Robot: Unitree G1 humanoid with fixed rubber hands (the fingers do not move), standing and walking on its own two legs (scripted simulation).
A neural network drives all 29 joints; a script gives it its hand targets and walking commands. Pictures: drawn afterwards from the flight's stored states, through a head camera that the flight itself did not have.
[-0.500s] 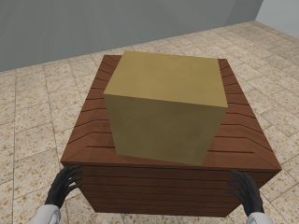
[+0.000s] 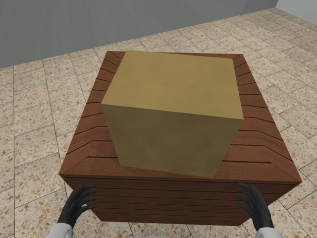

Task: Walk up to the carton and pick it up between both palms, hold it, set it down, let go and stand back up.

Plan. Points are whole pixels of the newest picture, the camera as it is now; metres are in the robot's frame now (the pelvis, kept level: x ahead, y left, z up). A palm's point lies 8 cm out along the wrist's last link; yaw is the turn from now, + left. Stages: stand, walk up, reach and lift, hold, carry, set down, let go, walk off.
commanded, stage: set down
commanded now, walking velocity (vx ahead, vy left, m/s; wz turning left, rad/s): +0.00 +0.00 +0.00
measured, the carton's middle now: (171, 116) +0.47 -0.01 +0.02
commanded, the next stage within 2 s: let go in 0.92 s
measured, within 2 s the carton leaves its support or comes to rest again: neither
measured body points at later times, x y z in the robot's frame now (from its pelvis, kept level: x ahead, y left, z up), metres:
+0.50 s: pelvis +0.01 +0.00 +0.00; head +0.03 +0.01 +0.45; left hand +0.18 +0.24 -0.08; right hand +0.19 -0.22 -0.06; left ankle +0.02 +0.11 -0.74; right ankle +0.00 -0.13 -0.74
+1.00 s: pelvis +0.01 +0.00 +0.00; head +0.03 +0.01 +0.45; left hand +0.17 +0.23 -0.09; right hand +0.18 -0.22 -0.07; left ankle +0.02 +0.11 -0.74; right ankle +0.00 -0.13 -0.74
